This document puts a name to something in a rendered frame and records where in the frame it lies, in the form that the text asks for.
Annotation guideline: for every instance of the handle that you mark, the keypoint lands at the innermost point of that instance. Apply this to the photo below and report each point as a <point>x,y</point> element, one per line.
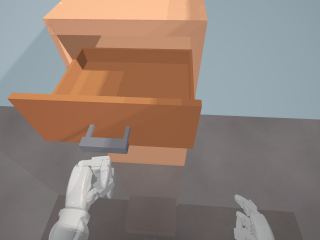
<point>105,145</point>

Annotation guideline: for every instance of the cabinet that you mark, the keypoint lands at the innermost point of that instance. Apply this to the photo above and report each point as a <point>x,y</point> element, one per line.
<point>136,24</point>

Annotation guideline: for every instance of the left robot forearm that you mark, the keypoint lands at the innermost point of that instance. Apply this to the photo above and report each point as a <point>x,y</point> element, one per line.
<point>72,225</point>

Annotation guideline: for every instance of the drawer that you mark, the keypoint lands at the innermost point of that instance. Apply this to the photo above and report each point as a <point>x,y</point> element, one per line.
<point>148,89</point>

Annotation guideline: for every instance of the robot right hand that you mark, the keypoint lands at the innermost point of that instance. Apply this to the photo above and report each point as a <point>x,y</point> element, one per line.
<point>256,227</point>

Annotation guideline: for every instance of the robot left hand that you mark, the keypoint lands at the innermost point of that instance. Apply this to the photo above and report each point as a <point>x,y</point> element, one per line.
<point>97,173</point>

